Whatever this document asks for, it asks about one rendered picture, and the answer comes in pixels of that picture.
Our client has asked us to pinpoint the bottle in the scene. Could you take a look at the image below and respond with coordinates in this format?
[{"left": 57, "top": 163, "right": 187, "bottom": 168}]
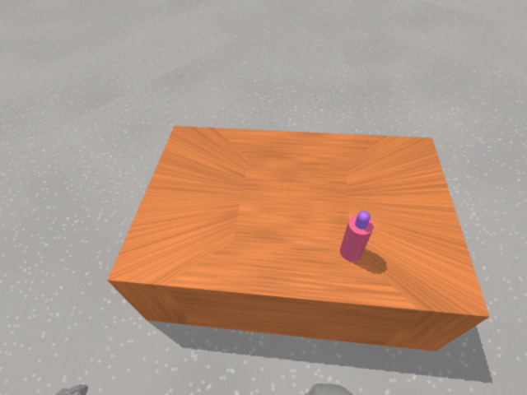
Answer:
[{"left": 340, "top": 211, "right": 374, "bottom": 262}]

